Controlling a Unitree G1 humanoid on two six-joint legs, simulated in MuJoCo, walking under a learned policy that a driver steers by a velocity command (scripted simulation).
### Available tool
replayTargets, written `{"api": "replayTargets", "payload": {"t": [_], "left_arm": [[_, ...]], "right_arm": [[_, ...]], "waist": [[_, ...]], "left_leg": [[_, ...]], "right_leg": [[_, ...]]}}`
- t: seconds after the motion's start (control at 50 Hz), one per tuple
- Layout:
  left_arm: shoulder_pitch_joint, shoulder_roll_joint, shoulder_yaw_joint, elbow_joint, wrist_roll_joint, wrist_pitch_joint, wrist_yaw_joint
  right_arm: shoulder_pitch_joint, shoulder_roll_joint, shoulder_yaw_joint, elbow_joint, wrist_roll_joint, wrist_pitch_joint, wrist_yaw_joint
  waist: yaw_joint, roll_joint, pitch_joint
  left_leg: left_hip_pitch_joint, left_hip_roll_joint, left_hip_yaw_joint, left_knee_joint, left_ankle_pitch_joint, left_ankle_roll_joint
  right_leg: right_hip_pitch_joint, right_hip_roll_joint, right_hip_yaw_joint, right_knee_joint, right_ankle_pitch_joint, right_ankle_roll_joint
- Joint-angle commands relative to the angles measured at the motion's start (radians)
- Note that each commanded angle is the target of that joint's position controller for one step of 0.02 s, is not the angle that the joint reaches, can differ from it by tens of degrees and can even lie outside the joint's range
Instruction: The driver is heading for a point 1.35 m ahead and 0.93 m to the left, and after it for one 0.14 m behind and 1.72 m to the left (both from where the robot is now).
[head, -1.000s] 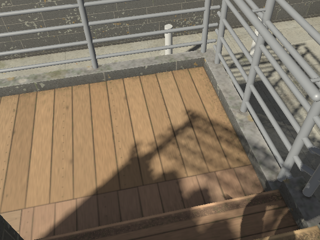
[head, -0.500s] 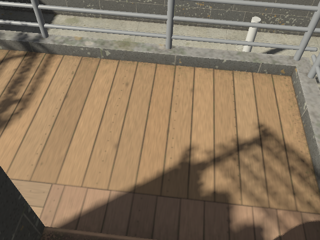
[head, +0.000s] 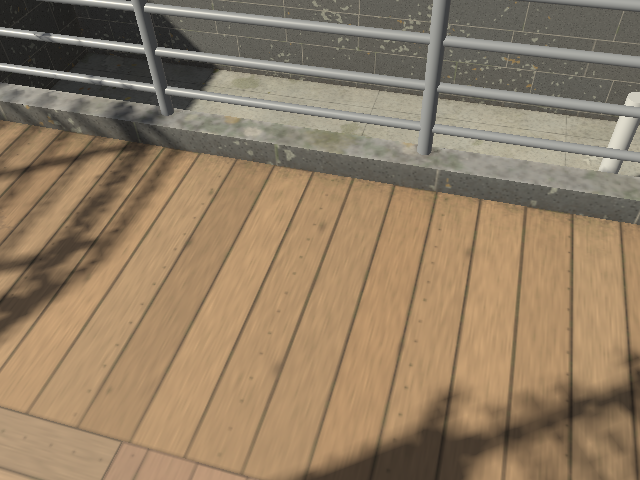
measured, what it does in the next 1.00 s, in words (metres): goes down, turning left: left foot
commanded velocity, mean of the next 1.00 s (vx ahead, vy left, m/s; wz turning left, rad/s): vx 0.05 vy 0.00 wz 0.57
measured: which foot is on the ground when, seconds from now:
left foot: up 0.00-0.50, down 0.52-1.00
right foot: down 0.00-0.52, up 0.54-1.00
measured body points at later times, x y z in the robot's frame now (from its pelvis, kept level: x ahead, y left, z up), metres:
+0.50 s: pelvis +0.06 +0.00 -0.04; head +0.08 +0.01 +0.41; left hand +0.04 +0.29 -0.16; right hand +0.36 -0.12 -0.09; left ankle +0.10 +0.12 -0.74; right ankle +0.06 -0.11 -0.76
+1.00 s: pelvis +0.09 -0.03 -0.04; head +0.09 +0.01 +0.41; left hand +0.15 +0.29 -0.12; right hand +0.39 -0.14 -0.09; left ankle +0.09 +0.12 -0.76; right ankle +0.12 -0.17 -0.68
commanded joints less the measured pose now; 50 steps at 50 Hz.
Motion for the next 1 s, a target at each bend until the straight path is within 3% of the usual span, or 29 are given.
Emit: {"api": "replayTargets", "payload": {"t": [0.02,0.04,0.06,0.08,0.1,0.12,0.14,0.18,0.2,0.24,0.28,0.32,0.38,0.44,0.5,0.52,0.54,0.56,0.58,0.6,0.62,0.64,0.68,0.72,0.74,0.78,0.86,0.92,1.0], "left_arm": [[0.417,0.213,0.046,0.072,-0.017,0.036,0.02],[0.35,0.192,0.032,0.037,0.015,0.039,0.031],[0.24,0.254,0.039,0.037,0.032,0.052,0.047],[0.129,0.185,0.008,0.017,0.043,0.062,0.058],[0.081,0.175,-0.012,0.008,0.053,0.063,0.059],[0.068,0.138,-0.024,0.009,0.039,0.06,0.063],[0.055,0.124,-0.036,0.013,0.029,0.059,0.072],[0.109,0.151,-0.031,0.032,0.028,0.052,0.088],[0.141,0.133,-0.039,0.036,0.011,0.053,0.109],[0.204,0.138,-0.041,0.054,0.012,0.064,0.136],[0.18,0.14,-0.036,0.046,0.005,0.089,0.139],[0.146,0.184,-0.01,0.039,-0.009,0.11,0.126],[0.141,0.246,0.023,0.017,-0.006,0.127,0.103],[0.108,0.252,0.033,0.0,-0.006,0.139,0.102],[0.104,0.227,0.037,-0.003,-0.019,0.142,0.097],[0.119,0.172,0.026,-0.023,-0.001,0.135,0.088],[0.094,0.084,-0.007,-0.101,0.045,0.122,0.074],[-0.054,0.156,0.011,-0.163,0.006,0.103,0.068],[-0.135,0.18,0.022,-0.187,-0.026,0.103,0.074],[-0.125,0.182,0.033,-0.182,-0.012,0.115,0.087],[-0.091,0.183,0.035,-0.161,0.011,0.131,0.097],[-0.073,0.189,0.044,-0.163,0.014,0.146,0.094],[-0.018,0.167,0.044,-0.139,0.003,0.151,0.065],[-0.03,0.133,0.032,-0.151,0.0,0.144,0.046],[-0.064,0.13,0.03,-0.164,-0.009,0.145,0.051],[-0.124,0.125,0.023,-0.206,0.0,0.153,0.065],[-0.197,0.122,0.008,-0.246,-0.003,0.15,0.08],[-0.222,0.111,-0.002,-0.257,-0.002,0.134,0.057],[-0.189,0.087,-0.017,-0.225,-0.021,0.123,0.022]], "right_arm": [[0.092,-0.067,0.0,-0.086,0.03,-0.04,0.041],[-0.042,-0.085,-0.004,-0.124,0.016,-0.034,0.025],[-0.145,-0.058,0.007,-0.202,0.034,-0.007,0.002],[-0.169,-0.086,-0.002,-0.193,0.023,0.031,-0.023],[-0.175,-0.089,-0.006,-0.2,0.008,0.06,-0.037],[-0.155,-0.11,-0.026,-0.199,0.002,0.072,-0.039],[-0.167,-0.091,-0.025,-0.212,-0.013,0.07,-0.041],[-0.164,-0.052,-0.022,-0.237,-0.025,0.054,-0.03],[-0.224,-0.028,-0.013,-0.277,-0.028,0.047,-0.019],[-0.306,-0.01,-0.003,-0.331,-0.052,0.053,-0.008],[-0.352,0.009,0.01,-0.358,-0.045,0.055,0.016],[-0.449,0.031,0.023,-0.391,-0.018,0.052,0.042],[-0.494,0.008,0.018,-0.401,0.009,0.046,0.071],[-0.485,-0.028,0.001,-0.382,0.009,0.041,0.081],[-0.348,-0.03,-0.017,-0.307,0.016,0.033,0.072],[-0.244,-0.128,-0.062,-0.282,0.011,0.029,0.064],[-0.194,-0.252,-0.081,-0.3,-0.021,0.031,0.061],[-0.094,-0.232,-0.076,-0.281,-0.071,0.026,0.081],[-0.139,-0.216,-0.074,-0.27,-0.08,0.019,0.088],[-0.221,-0.189,-0.065,-0.27,-0.044,0.019,0.079],[-0.284,-0.142,-0.044,-0.285,-0.021,0.029,0.062],[-0.343,-0.127,-0.029,-0.302,-0.014,0.034,0.052],[-0.402,-0.16,-0.016,-0.328,-0.039,0.041,0.043],[-0.396,-0.162,-0.004,-0.337,-0.043,0.051,0.028],[-0.356,-0.166,0.004,-0.337,-0.048,0.053,0.023],[-0.288,-0.165,0.013,-0.33,-0.041,0.05,0.017],[-0.245,-0.183,0.002,-0.35,-0.046,0.058,-0.001],[-0.253,-0.19,-0.013,-0.369,-0.04,0.063,-0.005],[-0.294,-0.194,-0.032,-0.38,-0.044,0.066,-0.005]], "waist": [[0.128,-0.329,-0.241],[0.13,-0.135,-0.214],[0.068,-0.159,-0.161],[0.019,-0.046,-0.059],[-0.002,-0.034,0.011],[-0.02,-0.033,0.082],[-0.016,-0.07,0.108],[-0.013,-0.074,0.053],[0.003,-0.041,0.051],[0.036,-0.04,0.026],[0.033,-0.052,0.002],[0.073,-0.126,0.006],[0.095,-0.137,0.076],[0.095,-0.118,0.084],[0.041,-0.059,0.024],[0.018,0.088,-0.045],[0.051,0.335,-0.131],[-0.074,0.213,-0.284],[-0.059,0.128,-0.179],[-0.01,0.111,-0.078],[0.024,0.107,-0.045],[0.069,0.117,-0.032],[0.115,0.039,-0.089],[0.107,0.062,-0.096],[0.087,0.078,-0.089],[0.06,0.133,-0.087],[0.027,0.192,-0.074],[0.027,0.227,-0.086],[0.029,0.263,-0.09]], "left_leg": [[-0.776,0.039,-0.019,0.637,-0.045,-0.084],[-0.767,0.093,0.018,0.641,0.117,-0.084],[-0.753,0.145,0.07,0.657,0.225,-0.09],[-0.648,0.158,0.078,0.669,0.276,-0.088],[-0.545,0.144,0.096,0.684,0.338,-0.085],[-0.524,0.141,0.076,0.522,0.49,-0.079],[-0.498,0.115,0.094,0.46,0.589,-0.079],[-0.537,0.123,0.086,0.416,0.684,-0.083],[-0.582,0.135,0.044,0.259,0.767,-0.088],[-0.616,0.135,0.051,0.097,0.844,-0.097],[-0.546,0.189,0.063,-0.223,0.896,-0.107],[-0.42,0.221,0.153,-0.519,0.857,-0.1],[-0.31,0.234,0.219,-0.581,0.673,-0.069],[-0.188,0.209,0.252,-0.764,0.603,-0.018],[0.163,0.152,0.288,-1.034,0.65,0.038],[0.402,0.227,0.107,-1.105,0.88,0.093],[0.639,0.524,-0.346,-1.021,1.398,0.285],[0.635,0.61,-0.542,-1.178,1.147,0.426],[0.574,0.571,-0.481,-1.204,0.969,0.4],[0.496,0.513,-0.403,-1.201,0.863,0.334],[0.387,0.473,-0.321,-1.194,0.858,0.281],[0.279,0.43,-0.271,-1.181,0.883,0.253],[0.136,0.369,-0.206,-1.158,0.965,0.228],[0.121,0.348,-0.191,-1.132,1.003,0.236],[0.126,0.354,-0.21,-1.122,1.033,0.24],[0.188,0.353,-0.239,-1.103,1.055,0.254],[0.263,0.325,-0.292,-1.093,0.964,0.242],[0.252,0.304,-0.332,-1.119,0.867,0.241],[0.179,0.272,-0.348,-1.147,0.886,0.233]], "right_leg": [[0.871,-0.435,0.251,0.315,1.092,-0.229],[0.708,-0.419,0.223,0.235,0.814,-0.247],[0.495,-0.496,0.343,0.111,0.486,-0.326],[0.238,-0.467,0.317,-0.003,0.302,-0.332],[0.062,-0.425,0.265,-0.038,0.306,-0.297],[-0.038,-0.303,0.119,-0.027,0.148,-0.211],[-0.078,-0.242,0.023,-0.028,0.212,-0.165],[0.035,-0.229,-0.017,0.031,0.392,-0.156],[0.091,-0.23,-0.032,0.064,0.348,-0.162],[0.175,-0.262,-0.022,0.089,0.34,-0.209],[0.215,-0.255,-0.021,0.065,0.205,-0.22],[0.214,-0.255,-0.034,0.01,-0.013,-0.221],[0.153,-0.314,0.014,-0.024,-0.186,-0.246],[0.163,-0.335,-0.005,0.033,-0.12,-0.216],[0.076,-0.293,-0.096,0.216,-0.145,-0.136],[-0.077,-0.22,-0.183,0.496,-0.233,-0.042],[-0.451,-0.081,-0.188,0.945,-0.795,0.071],[-0.551,0.013,0.055,1.035,-0.773,0.088],[-0.618,0.009,0.084,1.076,-0.681,0.086],[-0.658,-0.001,0.082,1.06,-0.584,0.083],[-0.602,-0.018,0.087,1.051,-0.498,0.093],[-0.521,-0.018,0.076,1.049,-0.425,0.111],[-0.351,0.023,0.022,1.145,-0.272,0.135],[-0.337,0.045,0.001,1.178,-0.208,0.15],[-0.348,0.057,0.002,1.197,-0.205,0.153],[-0.386,0.082,0.005,1.197,-0.222,0.158],[-0.396,0.105,0.006,1.098,-0.289,0.154],[-0.291,0.102,-0.012,0.935,-0.352,0.129],[-0.063,0.103,-0.069,0.619,-0.489,0.078]]}}
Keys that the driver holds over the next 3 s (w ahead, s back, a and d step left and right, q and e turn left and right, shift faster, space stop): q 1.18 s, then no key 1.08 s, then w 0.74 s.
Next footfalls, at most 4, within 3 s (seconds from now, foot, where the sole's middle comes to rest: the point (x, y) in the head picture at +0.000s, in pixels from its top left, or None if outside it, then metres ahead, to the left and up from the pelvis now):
0.52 left None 0.13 0.13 -0.79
1.08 right None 0.13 -0.15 -0.79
1.46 left None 0.02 0.10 -0.65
1.90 left None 0.09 0.12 -0.79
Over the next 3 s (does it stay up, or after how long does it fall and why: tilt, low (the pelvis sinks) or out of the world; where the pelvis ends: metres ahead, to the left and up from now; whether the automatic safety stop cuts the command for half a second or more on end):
stays up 0.30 0.11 -0.10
